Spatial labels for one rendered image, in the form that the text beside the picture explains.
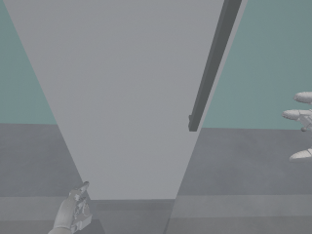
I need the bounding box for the robot right hand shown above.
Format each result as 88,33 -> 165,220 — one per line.
281,92 -> 312,163

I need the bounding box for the robot left hand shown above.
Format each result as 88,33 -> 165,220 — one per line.
53,181 -> 93,234

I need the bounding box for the handle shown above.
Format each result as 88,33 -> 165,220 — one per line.
188,0 -> 242,132

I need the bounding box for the fridge door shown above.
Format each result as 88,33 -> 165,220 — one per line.
3,0 -> 248,200

